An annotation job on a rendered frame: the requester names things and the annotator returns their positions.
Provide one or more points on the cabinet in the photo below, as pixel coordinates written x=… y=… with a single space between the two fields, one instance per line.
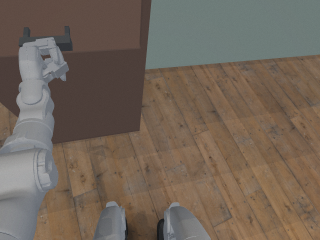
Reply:
x=102 y=94

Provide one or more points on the robot right thigh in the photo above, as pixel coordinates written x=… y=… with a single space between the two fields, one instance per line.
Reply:
x=180 y=222

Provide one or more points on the robot right shin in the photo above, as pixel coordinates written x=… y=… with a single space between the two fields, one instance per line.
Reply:
x=165 y=235

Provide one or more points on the left robot upper arm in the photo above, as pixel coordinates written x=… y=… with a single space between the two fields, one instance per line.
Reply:
x=25 y=178

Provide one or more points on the left robot forearm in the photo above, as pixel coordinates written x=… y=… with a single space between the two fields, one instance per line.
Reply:
x=35 y=124

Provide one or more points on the drawer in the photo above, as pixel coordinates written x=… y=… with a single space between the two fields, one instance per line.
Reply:
x=94 y=24

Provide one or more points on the left robot hand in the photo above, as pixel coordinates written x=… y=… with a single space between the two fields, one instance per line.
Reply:
x=31 y=64

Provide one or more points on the handle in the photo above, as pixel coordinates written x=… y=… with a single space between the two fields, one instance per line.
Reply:
x=64 y=42

